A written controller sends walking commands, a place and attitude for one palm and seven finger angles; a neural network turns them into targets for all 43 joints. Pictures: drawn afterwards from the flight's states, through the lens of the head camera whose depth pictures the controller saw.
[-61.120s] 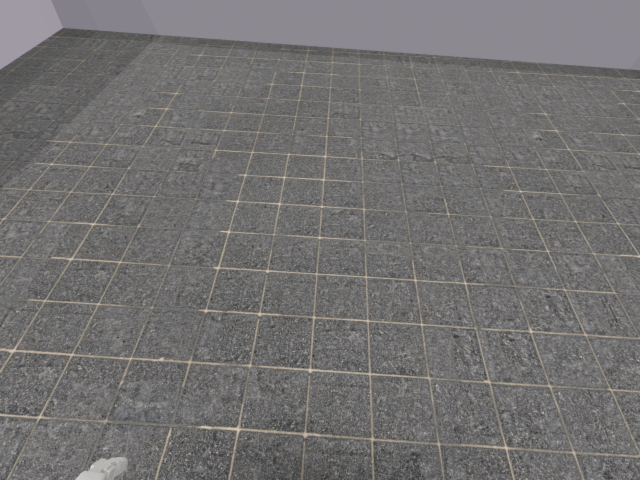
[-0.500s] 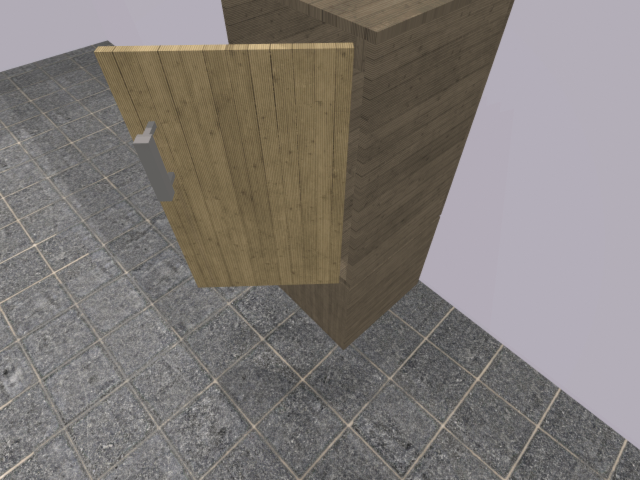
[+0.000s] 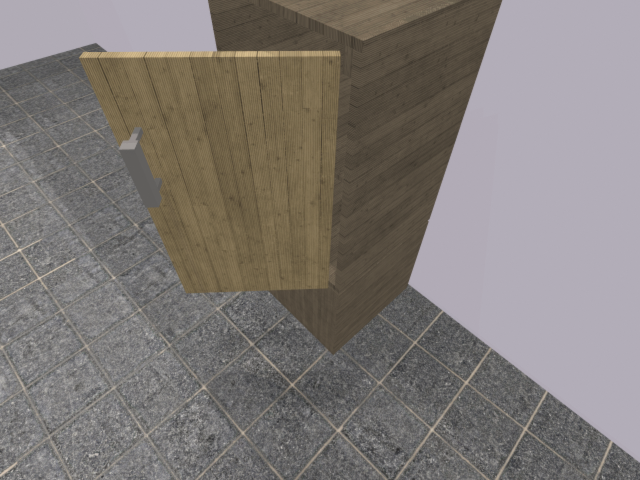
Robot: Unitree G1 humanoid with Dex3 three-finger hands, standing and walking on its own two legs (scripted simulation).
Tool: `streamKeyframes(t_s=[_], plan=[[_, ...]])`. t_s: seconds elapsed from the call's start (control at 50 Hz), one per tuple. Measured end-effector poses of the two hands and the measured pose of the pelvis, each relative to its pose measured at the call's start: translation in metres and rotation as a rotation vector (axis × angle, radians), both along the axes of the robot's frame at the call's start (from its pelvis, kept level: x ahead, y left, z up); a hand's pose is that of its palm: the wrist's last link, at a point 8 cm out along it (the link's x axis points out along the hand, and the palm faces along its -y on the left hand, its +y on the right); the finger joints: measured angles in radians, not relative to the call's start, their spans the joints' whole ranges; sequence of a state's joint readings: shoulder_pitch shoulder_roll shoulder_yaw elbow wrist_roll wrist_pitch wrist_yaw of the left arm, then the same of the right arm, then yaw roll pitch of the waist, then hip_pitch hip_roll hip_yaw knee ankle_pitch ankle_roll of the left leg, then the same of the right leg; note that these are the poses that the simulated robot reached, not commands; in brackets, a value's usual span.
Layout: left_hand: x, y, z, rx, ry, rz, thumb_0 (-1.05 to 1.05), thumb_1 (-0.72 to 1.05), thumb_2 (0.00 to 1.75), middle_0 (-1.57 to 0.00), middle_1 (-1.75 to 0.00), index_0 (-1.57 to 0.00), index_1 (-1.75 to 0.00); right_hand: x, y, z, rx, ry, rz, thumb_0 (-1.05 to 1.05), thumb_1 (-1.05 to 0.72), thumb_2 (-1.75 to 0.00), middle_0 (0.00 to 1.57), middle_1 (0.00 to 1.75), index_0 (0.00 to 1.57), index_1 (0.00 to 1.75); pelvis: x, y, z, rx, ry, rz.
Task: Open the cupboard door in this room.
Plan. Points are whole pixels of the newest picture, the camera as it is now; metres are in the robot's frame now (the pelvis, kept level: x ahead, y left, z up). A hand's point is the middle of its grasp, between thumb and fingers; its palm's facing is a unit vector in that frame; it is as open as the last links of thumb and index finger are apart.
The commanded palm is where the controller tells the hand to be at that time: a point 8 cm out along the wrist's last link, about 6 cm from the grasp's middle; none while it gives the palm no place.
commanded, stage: come to a stop and stand still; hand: left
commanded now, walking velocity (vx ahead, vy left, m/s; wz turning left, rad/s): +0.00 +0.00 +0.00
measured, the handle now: (145, 167) +0.56 +0.32 +0.06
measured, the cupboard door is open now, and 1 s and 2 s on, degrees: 50 50 50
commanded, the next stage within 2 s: look again from close up in 0.16 s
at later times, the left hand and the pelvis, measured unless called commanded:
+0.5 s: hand out of the picture +0.02 +0.18 -0.17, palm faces +0.01 -0.98 -0.22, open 7.4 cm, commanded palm none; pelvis +0.00 -0.01 +0.00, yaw +0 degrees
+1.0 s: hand out of the picture +0.02 +0.18 -0.18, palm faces +0.06 -0.97 -0.22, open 7.4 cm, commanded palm none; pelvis +0.00 -0.01 +0.00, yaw +2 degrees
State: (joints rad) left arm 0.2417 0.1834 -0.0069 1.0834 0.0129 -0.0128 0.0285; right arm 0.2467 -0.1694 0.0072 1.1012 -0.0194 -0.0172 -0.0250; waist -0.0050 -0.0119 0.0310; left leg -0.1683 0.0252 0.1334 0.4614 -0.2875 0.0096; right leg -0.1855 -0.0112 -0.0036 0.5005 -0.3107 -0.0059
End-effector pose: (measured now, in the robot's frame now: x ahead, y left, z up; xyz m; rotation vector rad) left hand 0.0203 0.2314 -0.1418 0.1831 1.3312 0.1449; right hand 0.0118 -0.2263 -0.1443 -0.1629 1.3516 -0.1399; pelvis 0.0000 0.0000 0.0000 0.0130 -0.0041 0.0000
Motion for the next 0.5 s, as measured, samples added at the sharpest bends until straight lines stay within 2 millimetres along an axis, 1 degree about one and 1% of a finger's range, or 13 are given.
streamKeyframes(t_s=[0.5], plan=[[-0.003, -0.003, 0.001, 0.005, 0.009, 0.007, 0.0, 0.9, 0.9, -0.2, -0.3, -0.2, -0.3, 0.009, -0.014, 0.004, -0.018, -0.01, 0.004, 0.0, -0.9, -0.9, 0.2, 0.3, 0.2, 0.29, -0.001, -0.009, 0.002, -0.001, -0.002, -0.001]])
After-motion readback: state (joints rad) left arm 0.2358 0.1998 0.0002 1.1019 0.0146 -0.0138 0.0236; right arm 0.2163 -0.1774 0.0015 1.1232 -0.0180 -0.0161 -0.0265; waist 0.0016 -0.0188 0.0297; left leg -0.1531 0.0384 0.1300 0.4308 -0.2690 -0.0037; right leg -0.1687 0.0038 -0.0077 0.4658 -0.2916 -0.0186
